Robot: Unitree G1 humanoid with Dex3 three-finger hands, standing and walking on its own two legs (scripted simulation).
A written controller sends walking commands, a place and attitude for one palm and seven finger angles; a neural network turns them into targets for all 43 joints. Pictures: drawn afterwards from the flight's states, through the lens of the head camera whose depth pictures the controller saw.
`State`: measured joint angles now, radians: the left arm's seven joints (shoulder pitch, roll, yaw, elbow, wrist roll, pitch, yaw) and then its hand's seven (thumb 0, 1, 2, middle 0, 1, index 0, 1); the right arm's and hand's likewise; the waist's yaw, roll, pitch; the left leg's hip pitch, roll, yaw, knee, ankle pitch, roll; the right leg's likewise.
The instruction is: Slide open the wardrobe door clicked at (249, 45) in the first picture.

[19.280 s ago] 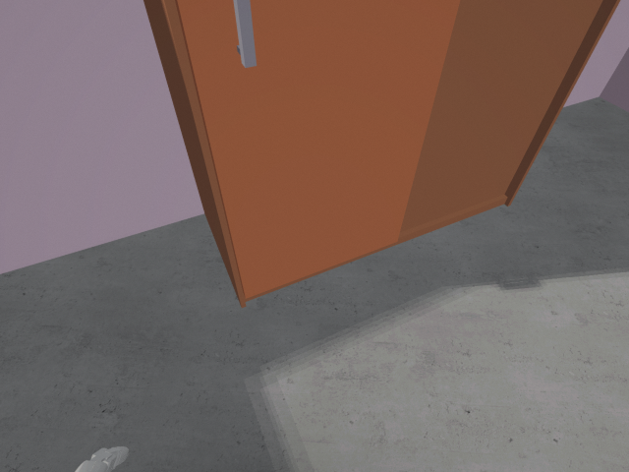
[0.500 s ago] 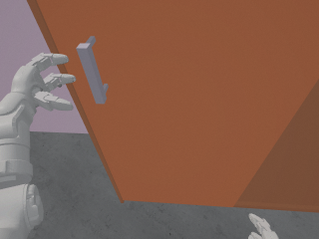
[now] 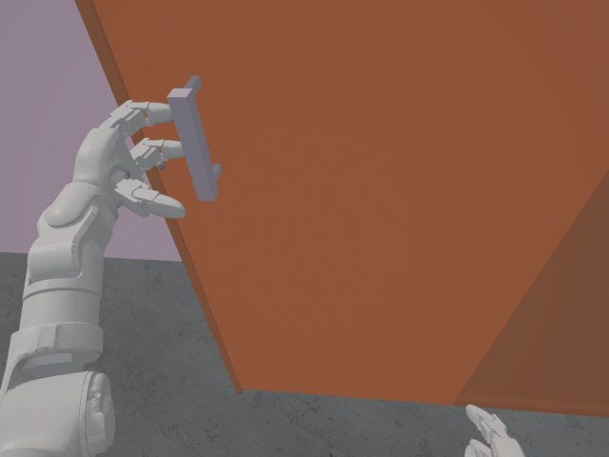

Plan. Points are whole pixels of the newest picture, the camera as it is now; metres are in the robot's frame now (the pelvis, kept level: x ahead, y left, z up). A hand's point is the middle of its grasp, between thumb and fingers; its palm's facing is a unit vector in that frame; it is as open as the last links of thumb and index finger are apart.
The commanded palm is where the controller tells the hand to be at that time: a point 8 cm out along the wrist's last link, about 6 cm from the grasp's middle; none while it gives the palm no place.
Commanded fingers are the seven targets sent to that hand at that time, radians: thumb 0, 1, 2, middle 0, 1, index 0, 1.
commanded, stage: feel for the door with the fingertips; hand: left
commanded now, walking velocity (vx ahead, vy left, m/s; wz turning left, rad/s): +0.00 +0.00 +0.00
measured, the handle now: (201, 140) +0.46 +0.17 +0.22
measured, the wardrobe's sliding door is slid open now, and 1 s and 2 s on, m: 0.00 0.00 0.00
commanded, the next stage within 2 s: slide the fingers in behind the handle in 0.64 s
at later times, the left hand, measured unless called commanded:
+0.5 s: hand (177, 161) +0.40 +0.18 +0.22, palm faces +0.01 -1.00 -0.02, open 14.0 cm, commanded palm +0.38 +0.24 +0.22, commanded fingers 0.00 -0.50 0.30 -0.30 -1.20 -0.30 -1.20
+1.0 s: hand (172, 154) +0.41 +0.19 +0.23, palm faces +0.00 -1.00 -0.01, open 13.8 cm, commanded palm +0.37 +0.24 +0.22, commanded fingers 0.00 -0.50 0.30 -0.30 -1.20 -0.30 -1.20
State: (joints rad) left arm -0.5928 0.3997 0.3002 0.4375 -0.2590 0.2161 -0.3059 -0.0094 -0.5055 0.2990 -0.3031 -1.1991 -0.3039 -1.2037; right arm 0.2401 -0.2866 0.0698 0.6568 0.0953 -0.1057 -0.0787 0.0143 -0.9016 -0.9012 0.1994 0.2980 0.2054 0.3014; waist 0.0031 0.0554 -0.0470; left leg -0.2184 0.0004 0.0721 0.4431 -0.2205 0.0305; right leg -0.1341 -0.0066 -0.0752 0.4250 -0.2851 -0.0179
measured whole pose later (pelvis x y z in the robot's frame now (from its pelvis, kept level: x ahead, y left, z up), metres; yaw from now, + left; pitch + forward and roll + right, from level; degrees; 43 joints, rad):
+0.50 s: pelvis -0.01 -0.01 +0.00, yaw +0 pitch -1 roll +0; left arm -0.70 0.41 0.27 0.57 -0.22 0.27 -0.23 -0.01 -0.51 0.30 -0.30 -1.20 -0.30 -1.20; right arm 0.21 -0.28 0.07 0.68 0.10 -0.07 -0.10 0.01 -0.90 -0.90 0.20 0.30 0.21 0.30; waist -0.01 0.06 -0.03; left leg -0.22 0.01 0.06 0.43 -0.20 0.02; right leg -0.13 0.01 -0.09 0.42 -0.27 -0.04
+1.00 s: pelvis +0.00 -0.01 +0.00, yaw -1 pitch +0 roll +0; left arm -0.64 0.44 0.35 0.56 -0.22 0.18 -0.28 -0.01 -0.50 0.30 -0.34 -1.22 -0.33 -1.22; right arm 0.29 -0.30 0.05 0.66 0.09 -0.08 -0.07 0.01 -0.90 -0.90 0.20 0.30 0.20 0.30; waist -0.03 0.05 -0.05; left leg -0.21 0.02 0.09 0.43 -0.22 0.01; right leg -0.14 0.02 -0.05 0.42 -0.28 -0.03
